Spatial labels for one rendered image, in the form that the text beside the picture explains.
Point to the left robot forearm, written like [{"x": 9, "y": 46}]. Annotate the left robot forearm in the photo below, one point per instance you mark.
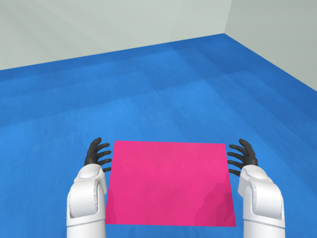
[{"x": 86, "y": 204}]

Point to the robot left hand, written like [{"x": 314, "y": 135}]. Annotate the robot left hand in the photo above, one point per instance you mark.
[{"x": 92, "y": 156}]

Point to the carton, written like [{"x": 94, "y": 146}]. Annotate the carton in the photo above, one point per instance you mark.
[{"x": 171, "y": 184}]

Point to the robot right hand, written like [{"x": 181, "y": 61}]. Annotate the robot right hand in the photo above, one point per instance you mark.
[{"x": 248, "y": 157}]

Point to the right robot forearm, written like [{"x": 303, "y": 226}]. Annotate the right robot forearm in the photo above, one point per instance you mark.
[{"x": 263, "y": 206}]

